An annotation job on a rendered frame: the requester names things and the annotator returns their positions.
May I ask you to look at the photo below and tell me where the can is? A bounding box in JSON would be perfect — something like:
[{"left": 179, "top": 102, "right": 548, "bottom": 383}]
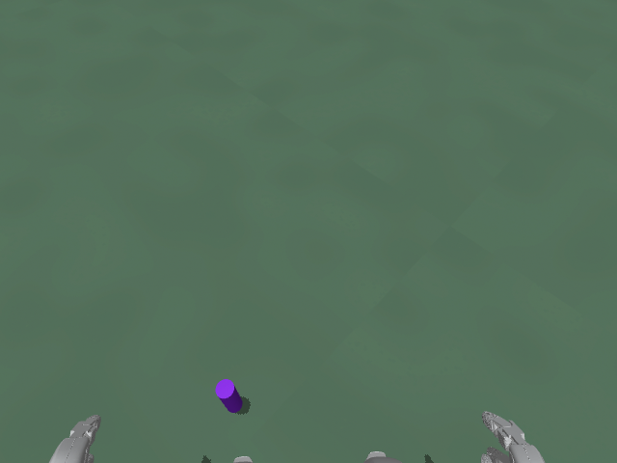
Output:
[{"left": 215, "top": 379, "right": 243, "bottom": 413}]

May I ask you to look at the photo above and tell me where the left robot hand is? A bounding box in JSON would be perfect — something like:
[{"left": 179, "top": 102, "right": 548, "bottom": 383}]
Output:
[{"left": 49, "top": 415, "right": 101, "bottom": 463}]

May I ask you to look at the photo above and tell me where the right robot hand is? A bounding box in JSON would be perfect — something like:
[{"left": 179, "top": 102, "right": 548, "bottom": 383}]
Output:
[{"left": 481, "top": 411, "right": 545, "bottom": 463}]

